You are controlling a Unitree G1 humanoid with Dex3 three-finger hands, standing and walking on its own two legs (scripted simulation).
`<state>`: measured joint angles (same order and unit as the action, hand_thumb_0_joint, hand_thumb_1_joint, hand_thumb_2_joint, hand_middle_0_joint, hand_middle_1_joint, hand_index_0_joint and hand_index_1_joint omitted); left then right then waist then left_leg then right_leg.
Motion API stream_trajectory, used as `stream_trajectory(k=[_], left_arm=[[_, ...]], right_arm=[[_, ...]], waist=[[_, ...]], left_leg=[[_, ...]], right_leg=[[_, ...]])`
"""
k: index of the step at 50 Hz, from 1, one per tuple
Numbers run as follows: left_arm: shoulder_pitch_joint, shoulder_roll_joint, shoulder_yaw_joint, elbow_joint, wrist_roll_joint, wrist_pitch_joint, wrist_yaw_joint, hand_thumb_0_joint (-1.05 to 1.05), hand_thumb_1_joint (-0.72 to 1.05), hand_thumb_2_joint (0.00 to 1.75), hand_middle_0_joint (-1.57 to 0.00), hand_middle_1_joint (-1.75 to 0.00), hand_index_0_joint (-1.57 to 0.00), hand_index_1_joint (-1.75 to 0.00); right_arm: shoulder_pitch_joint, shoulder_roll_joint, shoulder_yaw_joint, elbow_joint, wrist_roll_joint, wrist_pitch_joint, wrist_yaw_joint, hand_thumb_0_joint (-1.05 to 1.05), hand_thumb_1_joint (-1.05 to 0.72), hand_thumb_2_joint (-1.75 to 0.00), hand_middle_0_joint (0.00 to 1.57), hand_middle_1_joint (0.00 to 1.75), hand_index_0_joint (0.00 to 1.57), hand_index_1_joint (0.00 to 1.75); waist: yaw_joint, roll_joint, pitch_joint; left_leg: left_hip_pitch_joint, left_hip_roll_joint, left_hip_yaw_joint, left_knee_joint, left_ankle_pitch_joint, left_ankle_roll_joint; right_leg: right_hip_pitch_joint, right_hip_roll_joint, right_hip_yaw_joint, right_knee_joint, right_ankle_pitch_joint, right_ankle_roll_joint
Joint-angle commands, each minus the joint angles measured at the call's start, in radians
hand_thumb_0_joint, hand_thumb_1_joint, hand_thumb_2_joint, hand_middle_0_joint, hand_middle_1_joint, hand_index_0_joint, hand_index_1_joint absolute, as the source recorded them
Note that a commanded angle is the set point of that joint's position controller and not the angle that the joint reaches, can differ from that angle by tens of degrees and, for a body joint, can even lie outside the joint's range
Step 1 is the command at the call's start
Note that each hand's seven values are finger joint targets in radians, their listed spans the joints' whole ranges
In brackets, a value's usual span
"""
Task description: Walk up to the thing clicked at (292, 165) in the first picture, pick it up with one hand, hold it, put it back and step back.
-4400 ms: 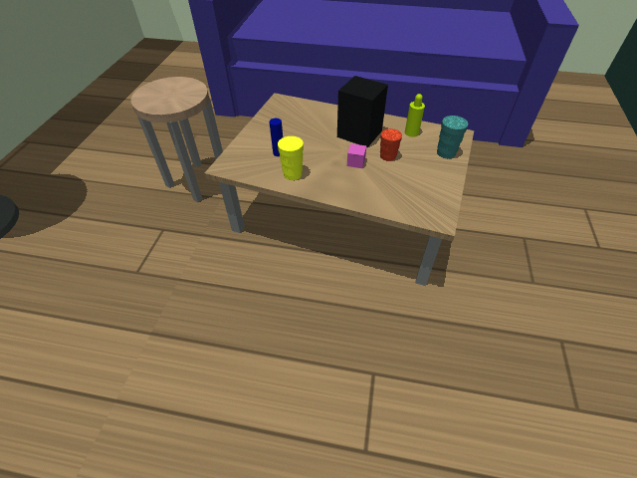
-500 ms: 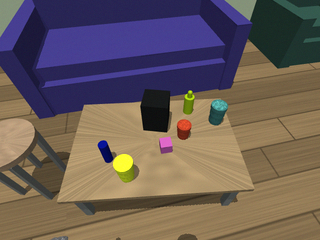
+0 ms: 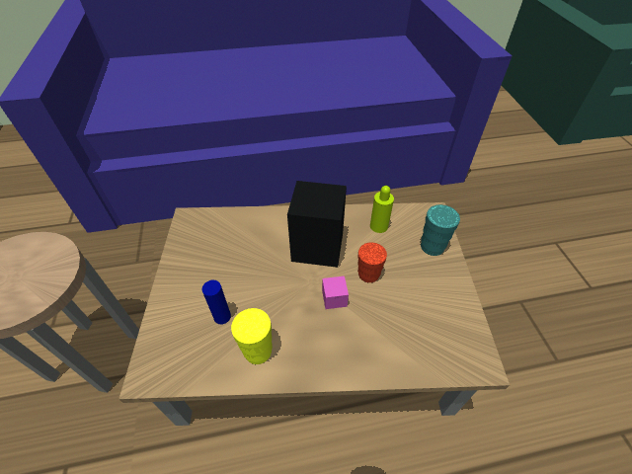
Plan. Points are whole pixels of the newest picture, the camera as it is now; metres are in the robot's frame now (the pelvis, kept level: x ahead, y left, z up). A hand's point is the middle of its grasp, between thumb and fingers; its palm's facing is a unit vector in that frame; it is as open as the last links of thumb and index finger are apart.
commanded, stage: walk up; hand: left
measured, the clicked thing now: (254, 339) +0.47 +0.17 -0.37
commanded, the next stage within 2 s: stand in 0.14 s
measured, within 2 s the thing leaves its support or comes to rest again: neither
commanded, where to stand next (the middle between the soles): +0.05 -0.03 m, yaw +0 degrees
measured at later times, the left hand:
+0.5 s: hand out of the picture +0.08 +0.26 -0.15, palm faces -0.01 -0.94 -0.34, open 7.4 cm
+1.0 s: hand out of the picture +0.08 +0.27 -0.16, palm faces -0.02 -0.94 -0.34, open 7.4 cm
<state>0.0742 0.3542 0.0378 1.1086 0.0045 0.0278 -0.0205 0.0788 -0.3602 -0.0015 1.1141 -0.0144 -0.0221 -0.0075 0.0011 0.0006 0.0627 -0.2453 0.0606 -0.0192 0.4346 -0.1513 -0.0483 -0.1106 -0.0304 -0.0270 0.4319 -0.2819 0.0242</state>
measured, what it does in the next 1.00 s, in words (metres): stands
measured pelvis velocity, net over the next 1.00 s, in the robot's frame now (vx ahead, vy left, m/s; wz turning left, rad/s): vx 0.01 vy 0.02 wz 0.00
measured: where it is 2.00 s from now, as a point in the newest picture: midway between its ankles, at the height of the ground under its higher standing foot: outside the picture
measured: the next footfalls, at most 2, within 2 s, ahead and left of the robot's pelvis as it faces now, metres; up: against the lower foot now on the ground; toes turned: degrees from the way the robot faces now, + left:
none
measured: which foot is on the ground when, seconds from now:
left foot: down 0.00-1.00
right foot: down 0.00-1.00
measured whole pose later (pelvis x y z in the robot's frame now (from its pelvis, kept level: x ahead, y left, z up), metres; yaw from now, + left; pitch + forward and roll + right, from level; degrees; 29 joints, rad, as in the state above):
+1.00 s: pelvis +0.01 +0.02 +0.01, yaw +0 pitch -2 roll +0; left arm 0.11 0.36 0.02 1.13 0.01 -0.01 0.00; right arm 0.08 -0.35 -0.01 1.14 -0.01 0.00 0.01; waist 0.00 -0.01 0.07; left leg -0.20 0.04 0.00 0.37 -0.14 -0.03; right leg -0.05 -0.06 -0.02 0.32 -0.24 0.05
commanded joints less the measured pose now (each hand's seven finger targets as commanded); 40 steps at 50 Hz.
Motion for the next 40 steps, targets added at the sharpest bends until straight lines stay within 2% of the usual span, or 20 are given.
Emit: stream_trajectory(k=[1,6,7,11,15,19,23,30,33,36,38,40], left_arm=[[-0.045,0.207,0.036,-0.061,0.003,-0.023,0.006,0.0,0.9,0.9,-0.2,-0.3,-0.2,-0.3],[-0.04,0.209,0.039,-0.058,0.004,-0.024,0.007,0.0,0.9,0.9,-0.2,-0.3,-0.2,-0.3],[-0.024,0.2,0.028,-0.047,0.006,-0.037,0.011,0.0,0.9,0.9,-0.2,-0.3,-0.2,-0.3],[-0.022,0.213,0.026,-0.037,0.005,-0.051,0.019,0.0,0.9,0.9,-0.2,-0.3,-0.2,-0.3],[-0.021,0.209,0.022,-0.029,0.007,-0.053,0.021,0.0,0.9,0.9,-0.2,-0.3,-0.2,-0.3],[-0.013,0.21,0.019,-0.03,0.005,-0.056,0.022,0.0,0.9,0.9,-0.2,-0.3,-0.2,-0.3],[-0.005,0.212,0.019,-0.026,0.005,-0.056,0.024,0.0,0.9,0.9,-0.2,-0.3,-0.2,-0.3],[-0.005,0.21,0.015,-0.029,0.008,-0.056,0.025,0.0,0.9,0.9,-0.2,-0.3,-0.2,-0.3],[0.0,0.213,0.015,-0.027,0.007,-0.055,0.024,0.0,0.9,0.9,-0.2,-0.3,-0.2,-0.3],[0.011,0.211,0.016,-0.032,0.007,-0.056,0.023,0.0,0.9,0.9,-0.2,-0.3,-0.2,-0.3],[0.009,0.212,0.016,-0.03,0.008,-0.055,0.024,0.0,0.9,0.9,-0.2,-0.3,-0.2,-0.3],[0.014,0.213,0.016,-0.03,0.009,-0.053,0.024,0.0,0.9,0.9,-0.2,-0.3,-0.2,-0.3]], right_arm=[[-0.045,-0.224,-0.042,-0.054,0.004,-0.024,-0.01,0.0,-0.9,-0.9,0.2,0.3,0.2,0.3],[-0.045,-0.223,-0.042,-0.055,0.004,-0.026,-0.01,0.0,-0.9,-0.9,0.2,0.3,0.2,0.3],[-0.067,-0.217,-0.039,-0.054,-0.003,-0.021,-0.004,0.0,-0.9,-0.9,0.2,0.3,0.2,0.3],[-0.047,-0.208,-0.036,-0.05,0.004,-0.015,0.001,0.0,-0.9,-0.9,0.2,0.3,0.2,0.3],[-0.061,-0.206,-0.038,-0.049,0.006,-0.007,0.005,0.0,-0.9,-0.9,0.2,0.3,0.2,0.3],[-0.065,-0.207,-0.04,-0.047,0.005,-0.008,0.007,0.0,-0.9,-0.9,0.2,0.3,0.2,0.3],[-0.06,-0.203,-0.041,-0.043,0.005,-0.006,0.008,0.0,-0.9,-0.9,0.2,0.3,0.2,0.3],[-0.055,-0.204,-0.042,-0.04,0.007,-0.005,0.009,0.0,-0.9,-0.9,0.2,0.3,0.2,0.3],[-0.054,-0.204,-0.044,-0.039,0.005,-0.004,0.01,0.0,-0.9,-0.9,0.2,0.3,0.2,0.3],[-0.049,-0.21,-0.044,-0.039,0.006,-0.008,0.01,0.0,-0.9,-0.9,0.2,0.3,0.2,0.3],[-0.051,-0.207,-0.044,-0.039,0.006,-0.009,0.009,0.0,-0.9,-0.9,0.2,0.3,0.2,0.3],[-0.044,-0.209,-0.045,-0.039,0.007,-0.007,0.008,0.0,-0.9,-0.9,0.2,0.3,0.2,0.3]], waist=[[0.001,0.004,-0.089],[0.001,0.011,-0.108],[0.01,0.041,-0.107],[-0.002,0.016,-0.12],[-0.005,-0.001,-0.101],[-0.001,0.004,-0.118],[-0.001,0.005,-0.092],[-0.004,-0.001,-0.086],[-0.004,0.004,-0.076],[0.003,0.023,-0.103],[0.002,0.018,-0.103],[-0.001,0.017,-0.096]], left_leg=[[0.076,0.066,-0.066,-0.086,0.027,0.07],[0.086,0.065,-0.059,-0.075,0.112,0.07],[0.103,0.083,-0.071,-0.077,0.158,0.069],[0.13,0.083,-0.066,-0.07,0.235,0.068],[0.135,0.076,-0.062,-0.083,0.133,0.064],[0.155,0.081,-0.061,-0.083,0.192,0.061],[0.135,0.076,-0.061,-0.101,0.139,0.058],[0.13,0.077,-0.067,-0.113,0.125,0.06],[0.124,0.073,-0.066,-0.12,0.061,0.062],[0.127,0.079,-0.069,-0.116,0.139,0.064],[0.135,0.08,-0.069,-0.111,0.154,0.063],[0.133,0.075,-0.068,-0.119,0.117,0.063]], right_leg=[[-0.047,-0.085,0.077,-0.108,0.069,-0.057],[-0.02,-0.085,0.064,-0.103,0.134,-0.05],[-0.025,-0.098,0.084,-0.122,0.14,-0.04],[-0.003,-0.1,0.078,-0.129,0.213,-0.033],[-0.023,-0.101,0.079,-0.164,0.153,-0.03],[-0.01,-0.104,0.073,-0.159,0.194,-0.031],[-0.017,-0.103,0.073,-0.171,0.148,-0.029],[-0.013,-0.104,0.066,-0.175,0.138,-0.027],[-0.022,-0.106,0.073,-0.183,0.098,-0.031],[0.016,-0.108,0.065,-0.169,0.159,-0.03],[0.008,-0.108,0.063,-0.166,0.154,-0.028],[-0.002,-0.106,0.063,-0.175,0.141,-0.028]])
